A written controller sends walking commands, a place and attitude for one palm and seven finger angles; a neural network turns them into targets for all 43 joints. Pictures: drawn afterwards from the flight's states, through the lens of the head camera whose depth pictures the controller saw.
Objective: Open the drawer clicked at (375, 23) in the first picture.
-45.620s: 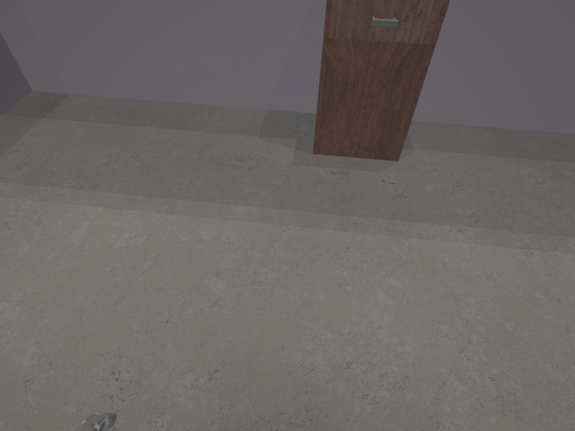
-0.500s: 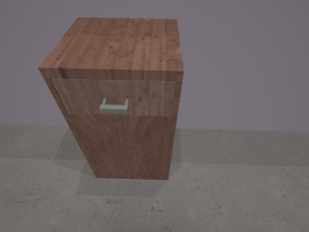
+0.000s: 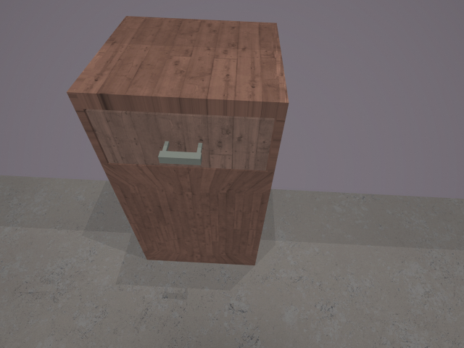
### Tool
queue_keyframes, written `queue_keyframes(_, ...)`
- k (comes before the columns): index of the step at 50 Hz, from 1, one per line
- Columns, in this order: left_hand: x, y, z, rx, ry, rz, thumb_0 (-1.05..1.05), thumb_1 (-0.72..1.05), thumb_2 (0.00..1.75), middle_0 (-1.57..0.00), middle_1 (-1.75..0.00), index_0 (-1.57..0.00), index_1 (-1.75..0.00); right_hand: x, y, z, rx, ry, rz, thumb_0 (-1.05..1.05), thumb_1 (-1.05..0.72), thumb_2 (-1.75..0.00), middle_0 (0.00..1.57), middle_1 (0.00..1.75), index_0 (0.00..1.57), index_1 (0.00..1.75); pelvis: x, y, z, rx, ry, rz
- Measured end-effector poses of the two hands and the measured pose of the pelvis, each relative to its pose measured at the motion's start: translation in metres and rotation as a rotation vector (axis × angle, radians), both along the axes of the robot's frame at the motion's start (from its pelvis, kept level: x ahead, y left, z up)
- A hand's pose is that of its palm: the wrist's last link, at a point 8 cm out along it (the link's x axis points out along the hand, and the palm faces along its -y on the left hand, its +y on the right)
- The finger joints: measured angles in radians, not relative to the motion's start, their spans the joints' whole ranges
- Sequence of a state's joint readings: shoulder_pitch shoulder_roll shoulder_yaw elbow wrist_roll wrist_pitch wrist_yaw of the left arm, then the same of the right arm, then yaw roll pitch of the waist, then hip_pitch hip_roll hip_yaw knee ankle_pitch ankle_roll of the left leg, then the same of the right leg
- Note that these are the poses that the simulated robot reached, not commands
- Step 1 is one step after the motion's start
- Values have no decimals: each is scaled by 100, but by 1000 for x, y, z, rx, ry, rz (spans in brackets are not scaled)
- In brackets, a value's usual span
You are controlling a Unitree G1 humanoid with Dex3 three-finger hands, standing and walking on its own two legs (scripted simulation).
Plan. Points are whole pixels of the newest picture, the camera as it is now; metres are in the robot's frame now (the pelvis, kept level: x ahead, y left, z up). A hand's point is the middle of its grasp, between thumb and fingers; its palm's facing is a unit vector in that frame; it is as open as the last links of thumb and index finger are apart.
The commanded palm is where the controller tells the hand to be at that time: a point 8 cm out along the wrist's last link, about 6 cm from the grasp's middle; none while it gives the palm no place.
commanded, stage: raise the hand with hooked fingers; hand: left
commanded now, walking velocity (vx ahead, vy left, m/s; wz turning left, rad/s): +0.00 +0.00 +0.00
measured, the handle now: (181, 151) +0.55 +0.17 -0.02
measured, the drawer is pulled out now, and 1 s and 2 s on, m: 0.00 0.00 0.00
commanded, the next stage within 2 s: move the hooked fingers above the handle in 1.82 s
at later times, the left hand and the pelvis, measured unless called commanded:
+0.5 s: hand (109, 337) +0.14 +0.22 -0.05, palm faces +0.07 -0.09 -0.99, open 9.5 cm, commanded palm +0.15 +0.22 +0.02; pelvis -0.03 -0.05 -0.06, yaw +3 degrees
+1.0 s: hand (106, 256) +0.25 +0.24 +0.03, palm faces +0.14 -0.08 -0.99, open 12.4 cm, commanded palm +0.22 +0.23 +0.09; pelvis +0.00 -0.02 -0.02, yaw +1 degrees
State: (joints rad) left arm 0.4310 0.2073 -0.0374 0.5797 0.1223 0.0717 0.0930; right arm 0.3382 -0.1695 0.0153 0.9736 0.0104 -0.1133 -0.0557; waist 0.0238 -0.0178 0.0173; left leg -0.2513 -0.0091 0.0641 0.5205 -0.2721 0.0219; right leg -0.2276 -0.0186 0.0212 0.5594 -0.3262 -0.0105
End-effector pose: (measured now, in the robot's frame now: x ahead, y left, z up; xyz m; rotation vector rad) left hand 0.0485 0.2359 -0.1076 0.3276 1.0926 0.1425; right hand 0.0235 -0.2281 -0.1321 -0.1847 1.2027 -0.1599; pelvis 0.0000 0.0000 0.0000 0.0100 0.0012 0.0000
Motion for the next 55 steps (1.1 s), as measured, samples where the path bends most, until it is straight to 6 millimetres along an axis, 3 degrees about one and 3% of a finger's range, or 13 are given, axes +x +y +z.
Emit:
queue_keyframes(5,95,1,92,344,-476,-239,2,85,87,-20,-33,-21,-33,55,-12,7,-15,-303,21,1,-92,-90,20,30,20,30,-11,-2,-8,12,42,15)
queue_keyframes(7,121,-3,119,531,-592,-368,1,82,86,-21,-35,-21,-35,82,-16,13,-10,-398,45,1,-91,-90,20,30,20,30,-17,-5,-13,13,72,8)
queue_keyframes(9,132,-9,132,696,-649,-475,1,79,84,-21,-37,-21,-38,106,-21,20,-4,-465,65,1,-91,-90,20,30,20,30,-21,-9,-18,18,100,-11)
queue_keyframes(12,122,-21,123,828,-631,-605,1,73,82,-21,-41,-21,-41,135,-29,32,4,-507,103,1,-91,-90,20,30,20,30,-25,-18,-24,30,132,-36)
queue_keyframes(18,57,-30,81,896,-486,-728,0,59,76,-22,-50,-23,-50,178,-36,37,-50,-487,268,1,-91,-90,20,30,20,30,-30,-36,-37,28,170,-2)
queue_keyframes(20,47,-26,79,931,-491,-730,0,53,74,-24,-53,-24,-53,189,-35,32,-70,-480,312,1,-91,-90,20,30,20,30,-31,-40,-43,19,178,20)
queue_keyframes(22,49,-21,86,980,-551,-716,0,48,72,-25,-56,-25,-56,197,-31,24,-74,-481,337,1,-91,-90,20,30,20,30,-33,-43,-50,8,183,38)
queue_keyframes(28,104,-17,134,1149,-790,-687,1,33,66,-26,-65,-27,-65,196,-10,0,10,-479,318,1,-91,-90,20,30,20,30,-31,-45,-61,-9,184,53)
queue_keyframes(33,147,-14,155,1148,-687,-616,0,23,61,-26,-73,-27,-73,166,-1,-8,109,-391,198,1,-91,-90,20,30,20,30,-22,-40,-45,10,162,23)
queue_keyframes(37,155,-14,155,1037,-568,-653,0,14,57,-27,-78,-27,-79,141,-9,-3,94,-316,148,1,-91,-90,20,30,21,30,-11,-36,-29,25,141,-1)
queue_keyframes(41,152,-16,155,969,-568,-744,0,5,53,-28,-84,-28,-85,129,-26,2,20,-262,144,1,-91,-90,20,30,21,30,-5,-31,-21,18,126,0)
queue_keyframes(48,162,-5,177,1055,-750,-757,0,-12,46,-29,-95,-30,-95,138,-41,9,-64,-248,153,1,-91,-90,20,30,20,30,-2,-19,-21,-1,128,20)
queue_keyframes(55,191,12,202,1122,-747,-637,0,-28,39,-30,-105,-31,-106,165,-16,20,2,-331,126,1,-91,-90,20,30,20,30,1,-9,-17,-6,107,20)
